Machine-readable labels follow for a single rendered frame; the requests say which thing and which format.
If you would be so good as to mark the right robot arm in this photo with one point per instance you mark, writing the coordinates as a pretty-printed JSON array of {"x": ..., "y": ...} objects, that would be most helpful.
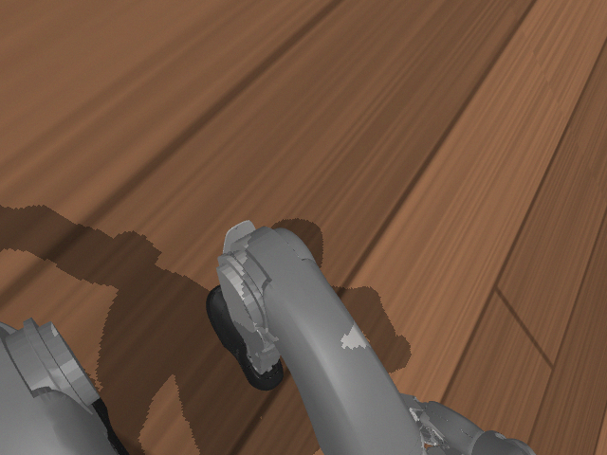
[{"x": 492, "y": 442}]

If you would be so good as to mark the right robot hand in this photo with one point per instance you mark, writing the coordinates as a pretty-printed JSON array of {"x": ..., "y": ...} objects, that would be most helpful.
[{"x": 447, "y": 431}]

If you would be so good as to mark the right robot foot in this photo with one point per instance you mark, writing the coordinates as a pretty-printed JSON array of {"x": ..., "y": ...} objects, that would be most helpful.
[{"x": 219, "y": 317}]

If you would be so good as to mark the left robot foot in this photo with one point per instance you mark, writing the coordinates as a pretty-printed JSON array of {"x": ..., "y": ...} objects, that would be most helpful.
[{"x": 101, "y": 410}]

